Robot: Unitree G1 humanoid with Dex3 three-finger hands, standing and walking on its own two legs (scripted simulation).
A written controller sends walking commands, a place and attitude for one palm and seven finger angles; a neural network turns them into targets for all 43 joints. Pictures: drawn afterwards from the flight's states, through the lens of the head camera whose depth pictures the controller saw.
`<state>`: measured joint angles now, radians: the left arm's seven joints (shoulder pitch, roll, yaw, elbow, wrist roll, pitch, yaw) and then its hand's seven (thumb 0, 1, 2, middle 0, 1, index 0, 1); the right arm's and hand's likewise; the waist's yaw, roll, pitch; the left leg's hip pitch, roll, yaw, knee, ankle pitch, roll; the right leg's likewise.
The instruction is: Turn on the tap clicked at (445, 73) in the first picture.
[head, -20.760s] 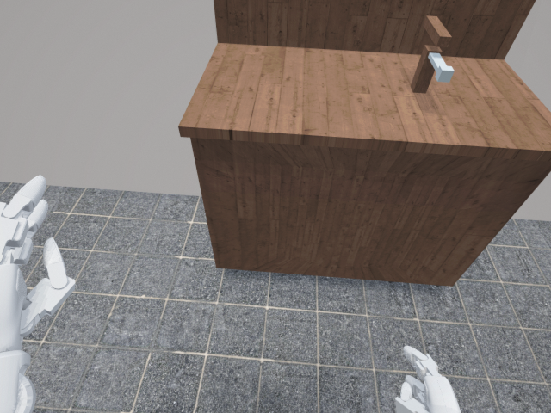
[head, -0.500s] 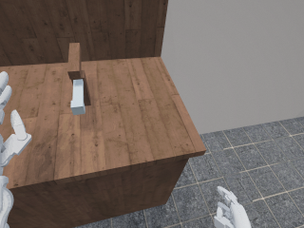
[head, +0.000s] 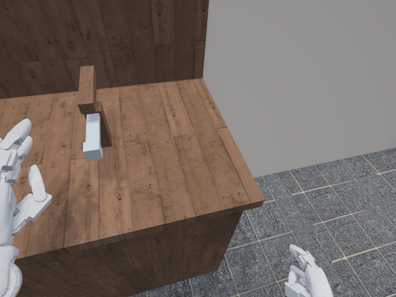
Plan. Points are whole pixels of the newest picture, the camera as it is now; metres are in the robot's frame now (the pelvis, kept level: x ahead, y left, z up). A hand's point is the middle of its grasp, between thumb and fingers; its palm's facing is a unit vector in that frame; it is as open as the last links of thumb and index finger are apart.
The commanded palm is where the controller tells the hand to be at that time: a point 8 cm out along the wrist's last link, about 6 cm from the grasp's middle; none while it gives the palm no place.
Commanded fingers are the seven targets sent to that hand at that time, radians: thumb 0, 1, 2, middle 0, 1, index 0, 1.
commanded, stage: look again from close up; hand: left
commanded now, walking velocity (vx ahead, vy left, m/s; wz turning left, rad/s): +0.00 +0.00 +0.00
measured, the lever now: (93, 150) +0.34 +0.24 +0.12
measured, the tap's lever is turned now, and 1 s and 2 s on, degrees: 0 0 0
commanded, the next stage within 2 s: shuffle to correct the standing spot in 0.24 s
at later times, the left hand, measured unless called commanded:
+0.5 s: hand (62, 193) +0.23 +0.23 +0.15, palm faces +0.39 -0.85 -0.36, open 7.4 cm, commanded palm +0.17 +0.26 +0.17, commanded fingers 0.00 0.90 0.90 -0.20 -0.30 -0.20 -0.30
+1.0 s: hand (102, 197) +0.22 +0.17 +0.15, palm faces +0.34 -0.86 -0.39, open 7.4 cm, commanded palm +0.17 +0.21 +0.17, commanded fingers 0.00 0.90 0.90 -0.20 -0.30 -0.20 -0.30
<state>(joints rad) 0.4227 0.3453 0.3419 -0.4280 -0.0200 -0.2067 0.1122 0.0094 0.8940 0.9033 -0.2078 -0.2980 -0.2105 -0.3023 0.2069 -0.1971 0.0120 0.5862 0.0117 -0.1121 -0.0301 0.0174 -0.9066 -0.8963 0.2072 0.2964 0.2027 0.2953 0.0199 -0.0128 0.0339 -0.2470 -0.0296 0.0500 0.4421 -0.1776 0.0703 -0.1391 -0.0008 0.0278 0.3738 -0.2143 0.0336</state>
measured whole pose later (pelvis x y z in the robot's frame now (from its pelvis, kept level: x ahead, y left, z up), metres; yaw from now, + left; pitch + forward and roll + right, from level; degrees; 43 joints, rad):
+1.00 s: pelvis +0.01 -0.07 +0.00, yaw +0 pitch +0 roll -1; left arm 0.46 0.37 0.36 -0.51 -0.08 -0.13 0.09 0.01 0.89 0.90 -0.21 -0.30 -0.21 -0.30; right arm 0.20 -0.20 -0.02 0.56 0.02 -0.05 -0.04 0.02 -0.91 -0.90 0.21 0.30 0.20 0.30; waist 0.01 0.01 0.05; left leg -0.30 0.07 0.01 0.52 -0.22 -0.03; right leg -0.19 0.10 -0.01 0.44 -0.25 -0.07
